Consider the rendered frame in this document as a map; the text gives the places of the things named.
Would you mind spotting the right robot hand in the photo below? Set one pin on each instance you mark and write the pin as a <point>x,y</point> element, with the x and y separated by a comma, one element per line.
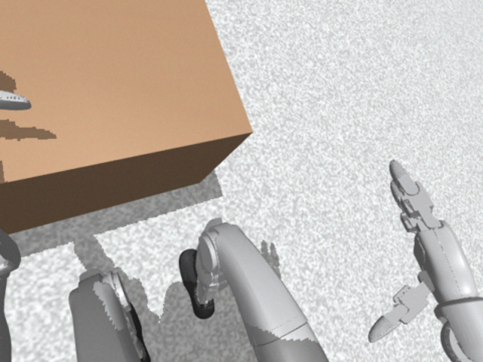
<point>445,270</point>

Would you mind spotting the right robot foot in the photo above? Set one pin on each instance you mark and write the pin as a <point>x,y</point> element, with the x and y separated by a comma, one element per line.
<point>189,276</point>

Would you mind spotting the left robot arm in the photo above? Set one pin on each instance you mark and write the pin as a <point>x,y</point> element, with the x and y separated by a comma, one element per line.
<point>9,261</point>

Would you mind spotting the left robot hand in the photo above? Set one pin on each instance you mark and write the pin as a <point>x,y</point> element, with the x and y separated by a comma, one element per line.
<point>11,101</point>

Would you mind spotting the right robot arm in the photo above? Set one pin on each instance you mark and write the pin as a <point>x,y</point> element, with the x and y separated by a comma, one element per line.
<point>462,331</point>

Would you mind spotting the left robot foot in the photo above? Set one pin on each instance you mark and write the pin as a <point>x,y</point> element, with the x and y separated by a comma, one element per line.
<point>146,357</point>

